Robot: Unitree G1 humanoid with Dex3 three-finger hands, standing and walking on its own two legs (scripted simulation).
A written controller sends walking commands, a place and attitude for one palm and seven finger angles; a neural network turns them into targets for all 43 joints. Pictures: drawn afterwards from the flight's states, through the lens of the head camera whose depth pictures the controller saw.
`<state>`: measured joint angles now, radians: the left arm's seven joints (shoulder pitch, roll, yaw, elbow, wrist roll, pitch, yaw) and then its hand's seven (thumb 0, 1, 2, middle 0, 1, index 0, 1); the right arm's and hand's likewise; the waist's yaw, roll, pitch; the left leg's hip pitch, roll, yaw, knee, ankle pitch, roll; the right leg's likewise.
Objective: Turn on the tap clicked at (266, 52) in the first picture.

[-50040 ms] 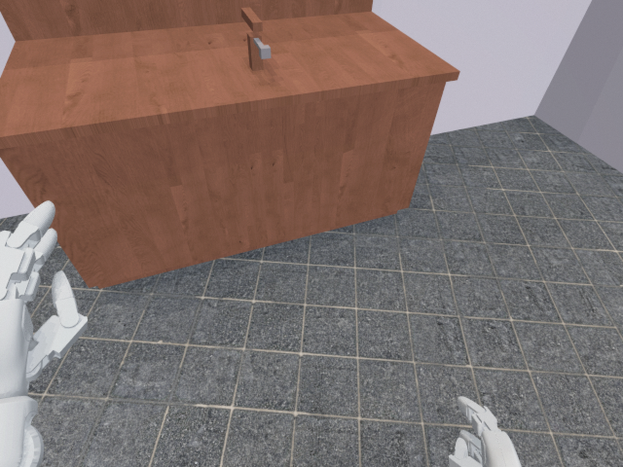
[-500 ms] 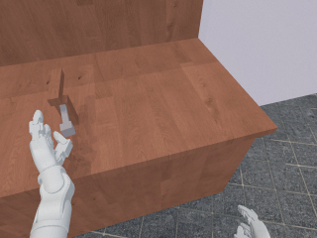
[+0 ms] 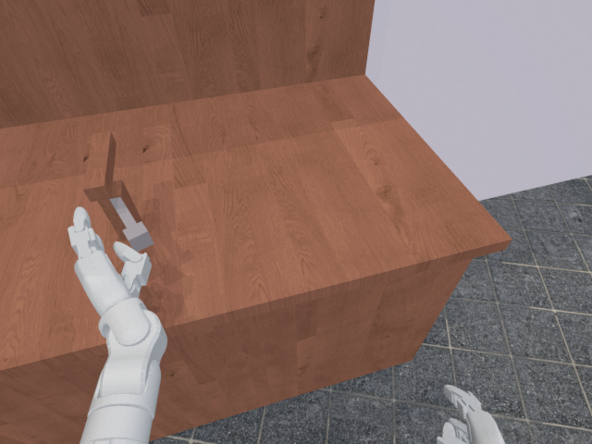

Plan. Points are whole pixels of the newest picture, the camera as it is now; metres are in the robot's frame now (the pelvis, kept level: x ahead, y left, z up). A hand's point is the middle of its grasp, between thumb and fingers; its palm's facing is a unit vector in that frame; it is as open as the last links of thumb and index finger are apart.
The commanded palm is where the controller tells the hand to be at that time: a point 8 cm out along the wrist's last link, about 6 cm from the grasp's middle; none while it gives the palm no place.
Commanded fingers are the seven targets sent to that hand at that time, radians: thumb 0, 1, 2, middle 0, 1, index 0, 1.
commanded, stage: push the lever round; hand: left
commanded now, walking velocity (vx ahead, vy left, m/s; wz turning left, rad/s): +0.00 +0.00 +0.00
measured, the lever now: (138, 237) +0.37 +0.25 +0.09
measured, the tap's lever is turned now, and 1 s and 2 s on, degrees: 22 47 67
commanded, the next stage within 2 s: lift the hand up off the lever in 1.52 s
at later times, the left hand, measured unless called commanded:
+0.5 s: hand (169, 246) +0.35 +0.20 +0.09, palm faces +0.75 -0.66 -0.06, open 7.6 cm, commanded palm +0.31 +0.22 +0.08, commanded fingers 0.00 0.90 0.90 -0.15 -0.15 -0.15 -0.15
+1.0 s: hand (183, 234) +0.38 +0.19 +0.08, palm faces +0.81 -0.58 -0.09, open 7.7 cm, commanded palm +0.33 +0.20 +0.08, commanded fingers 0.00 0.90 0.90 -0.15 -0.15 -0.15 -0.15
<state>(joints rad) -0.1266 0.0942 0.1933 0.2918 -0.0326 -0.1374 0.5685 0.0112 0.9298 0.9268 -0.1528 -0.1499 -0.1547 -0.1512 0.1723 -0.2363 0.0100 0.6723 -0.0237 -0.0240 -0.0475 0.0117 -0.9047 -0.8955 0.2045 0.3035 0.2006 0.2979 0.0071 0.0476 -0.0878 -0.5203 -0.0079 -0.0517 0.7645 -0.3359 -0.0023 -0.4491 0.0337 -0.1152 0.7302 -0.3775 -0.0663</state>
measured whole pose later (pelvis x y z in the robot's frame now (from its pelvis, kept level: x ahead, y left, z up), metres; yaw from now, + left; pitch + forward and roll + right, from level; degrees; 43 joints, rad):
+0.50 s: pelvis +0.00 +0.00 +0.00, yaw +0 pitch +6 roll -1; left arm -0.24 0.00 0.15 0.36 0.04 -0.08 0.77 0.02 0.94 0.92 -0.15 -0.15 -0.16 -0.15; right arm 0.15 -0.21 -0.01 0.70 -0.05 0.02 -0.02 0.01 -0.90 -0.90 0.20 0.30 0.20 0.30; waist 0.01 0.04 -0.10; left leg -0.53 -0.01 -0.05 0.77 -0.34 0.00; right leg -0.45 0.03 -0.12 0.73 -0.38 -0.07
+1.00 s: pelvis +0.00 -0.01 +0.00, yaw +1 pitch +7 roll -1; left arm -0.42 -0.03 0.21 0.53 0.08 -0.04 0.89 0.00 0.92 0.92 -0.15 -0.15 -0.15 -0.15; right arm 0.15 -0.20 -0.02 0.74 -0.07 0.03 0.01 0.01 -0.91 -0.90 0.20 0.30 0.20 0.30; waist -0.01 0.04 -0.12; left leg -0.58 0.00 -0.07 0.79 -0.34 -0.02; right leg -0.50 0.04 -0.13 0.76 -0.39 -0.08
